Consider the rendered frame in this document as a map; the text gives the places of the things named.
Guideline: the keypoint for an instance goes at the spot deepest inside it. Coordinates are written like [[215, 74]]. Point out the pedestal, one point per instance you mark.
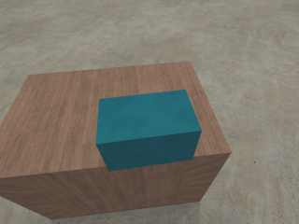
[[51, 165]]

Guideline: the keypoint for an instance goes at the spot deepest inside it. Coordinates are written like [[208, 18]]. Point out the carton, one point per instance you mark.
[[146, 129]]

